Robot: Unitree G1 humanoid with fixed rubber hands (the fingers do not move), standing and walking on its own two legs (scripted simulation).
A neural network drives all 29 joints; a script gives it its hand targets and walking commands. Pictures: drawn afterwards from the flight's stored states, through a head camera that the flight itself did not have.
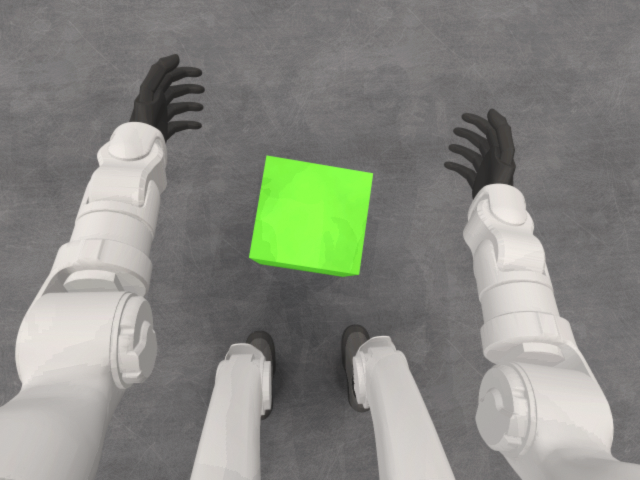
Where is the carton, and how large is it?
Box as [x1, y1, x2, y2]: [249, 155, 372, 276]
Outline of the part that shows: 266,155 249,257 262,264 340,276 358,274 372,173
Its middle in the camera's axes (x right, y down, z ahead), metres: -0.02 -0.04 +0.87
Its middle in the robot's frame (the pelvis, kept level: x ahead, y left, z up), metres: +0.47 -0.02 -0.52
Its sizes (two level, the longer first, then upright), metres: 0.210 0.200 0.250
